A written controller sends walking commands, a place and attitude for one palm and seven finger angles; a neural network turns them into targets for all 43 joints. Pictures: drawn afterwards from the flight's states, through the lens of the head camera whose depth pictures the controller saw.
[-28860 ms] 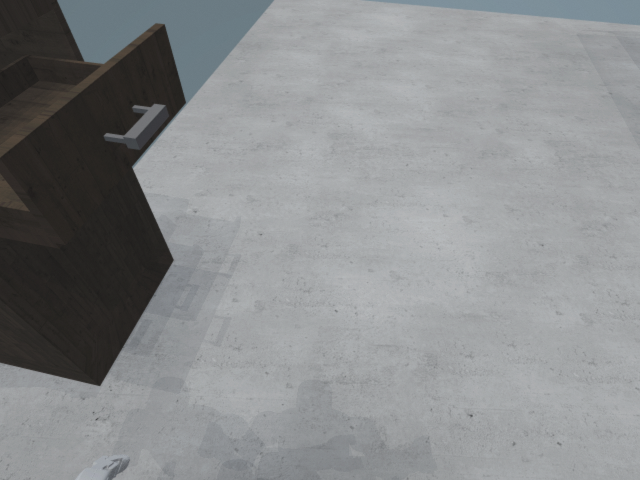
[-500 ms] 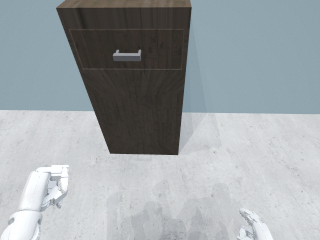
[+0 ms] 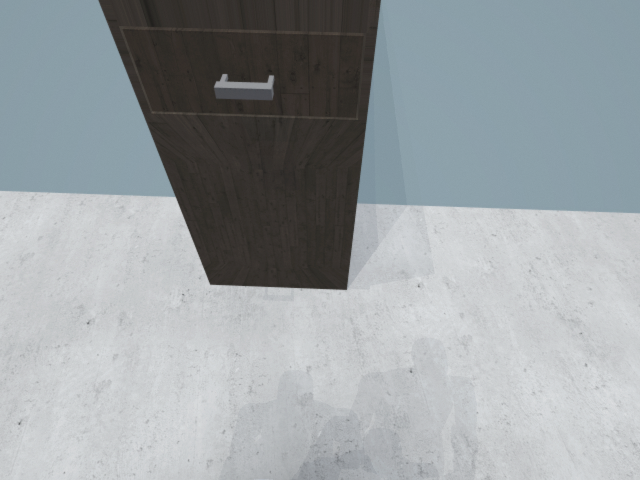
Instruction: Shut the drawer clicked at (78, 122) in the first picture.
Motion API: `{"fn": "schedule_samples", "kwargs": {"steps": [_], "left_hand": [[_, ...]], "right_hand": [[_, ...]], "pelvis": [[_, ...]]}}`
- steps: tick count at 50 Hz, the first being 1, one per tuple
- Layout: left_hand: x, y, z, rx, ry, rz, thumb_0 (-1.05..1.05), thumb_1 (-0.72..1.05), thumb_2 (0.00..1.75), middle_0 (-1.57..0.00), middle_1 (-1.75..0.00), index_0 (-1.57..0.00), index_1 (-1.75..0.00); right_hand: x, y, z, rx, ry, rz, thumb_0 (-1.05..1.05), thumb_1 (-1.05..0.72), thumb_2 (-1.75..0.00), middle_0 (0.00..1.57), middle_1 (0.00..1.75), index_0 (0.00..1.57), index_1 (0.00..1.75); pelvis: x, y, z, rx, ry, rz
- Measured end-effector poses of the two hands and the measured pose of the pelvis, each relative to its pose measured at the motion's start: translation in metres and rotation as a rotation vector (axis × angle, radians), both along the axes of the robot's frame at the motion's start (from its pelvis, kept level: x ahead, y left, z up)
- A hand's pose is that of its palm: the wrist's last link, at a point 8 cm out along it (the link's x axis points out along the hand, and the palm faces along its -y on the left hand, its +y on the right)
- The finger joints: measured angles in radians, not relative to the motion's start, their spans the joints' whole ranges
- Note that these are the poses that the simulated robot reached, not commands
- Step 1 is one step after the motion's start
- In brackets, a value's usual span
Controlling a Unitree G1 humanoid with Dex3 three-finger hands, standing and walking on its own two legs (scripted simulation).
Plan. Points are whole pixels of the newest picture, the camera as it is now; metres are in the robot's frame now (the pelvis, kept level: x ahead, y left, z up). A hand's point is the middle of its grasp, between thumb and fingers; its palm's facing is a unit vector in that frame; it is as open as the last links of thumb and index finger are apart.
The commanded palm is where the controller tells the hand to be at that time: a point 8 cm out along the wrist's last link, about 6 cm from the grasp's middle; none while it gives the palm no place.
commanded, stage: let the arm hang, fingers relaxed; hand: left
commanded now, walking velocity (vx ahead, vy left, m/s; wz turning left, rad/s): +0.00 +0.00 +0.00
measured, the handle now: (246, 85) +0.81 +0.21 +0.06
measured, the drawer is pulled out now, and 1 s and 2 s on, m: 0.00 0.00 0.00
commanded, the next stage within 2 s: look to check the result in 0.50 s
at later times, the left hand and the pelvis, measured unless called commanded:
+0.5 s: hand out of the picture +0.01 +0.12 -0.18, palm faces +0.05 -0.99 -0.14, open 7.4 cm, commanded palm none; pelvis +0.02 -0.03 +0.00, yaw +0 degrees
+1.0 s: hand out of the picture -0.01 +0.13 -0.18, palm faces +0.04 -0.99 -0.17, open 7.4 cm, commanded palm none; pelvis +0.03 -0.03 +0.00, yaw -1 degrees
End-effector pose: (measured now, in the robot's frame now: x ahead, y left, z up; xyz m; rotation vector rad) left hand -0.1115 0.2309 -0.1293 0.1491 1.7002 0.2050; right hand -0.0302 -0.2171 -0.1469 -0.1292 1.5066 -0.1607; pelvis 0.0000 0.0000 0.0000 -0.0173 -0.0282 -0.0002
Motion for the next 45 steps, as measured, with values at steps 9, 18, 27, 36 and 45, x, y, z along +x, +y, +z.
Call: {"fn": "schedule_samples", "kwargs": {"steps": [9, 18, 27, 36, 45], "left_hand": [[0.039, -0.036, -0.013, -0.048, -0.112, 0.002, 0.01, 0.91, 0.90, -0.27, -0.39, -0.27, -0.38], [0.099, -0.063, -0.022, -0.090, -0.256, -0.013, 0.00, 0.91, 0.90, -0.21, -0.31, -0.21, -0.31], [0.111, -0.060, -0.022, -0.061, -0.259, -0.018, 0.00, 0.91, 0.90, -0.20, -0.30, -0.20, -0.30], [0.103, -0.053, -0.020, -0.038, -0.216, -0.015, 0.00, 0.91, 0.90, -0.20, -0.30, -0.20, -0.30], [0.099, -0.052, -0.018, -0.041, -0.201, -0.015, 0.00, 0.91, 0.90, -0.20, -0.30, -0.20, -0.30]], "right_hand": [[0.009, 0.015, -0.009, 0.056, -0.030, -0.021, 0.01, -0.91, -0.90, 0.20, 0.30, 0.20, 0.30], [0.014, 0.005, -0.008, 0.042, -0.043, -0.038, 0.01, -0.91, -0.90, 0.20, 0.30, 0.20, 0.30], [0.023, -0.010, -0.006, 0.015, -0.049, -0.047, 0.00, -0.91, -0.90, 0.20, 0.30, 0.20, 0.30], [0.034, -0.019, -0.005, 0.002, -0.055, -0.035, 0.00, -0.91, -0.90, 0.20, 0.30, 0.20, 0.30], [0.041, -0.020, -0.005, -0.002, -0.062, -0.025, 0.01, -0.91, -0.90, 0.20, 0.30, 0.20, 0.30]], "pelvis": [[0.007, -0.007, -0.002, 0.009, -0.010, -0.003], [0.015, -0.017, -0.002, 0.018, -0.008, -0.004], [0.024, -0.026, -0.003, 0.016, -0.010, -0.009], [0.028, -0.028, -0.003, 0.016, -0.012, -0.015], [0.029, -0.027, -0.002, 0.018, -0.013, -0.017]]}}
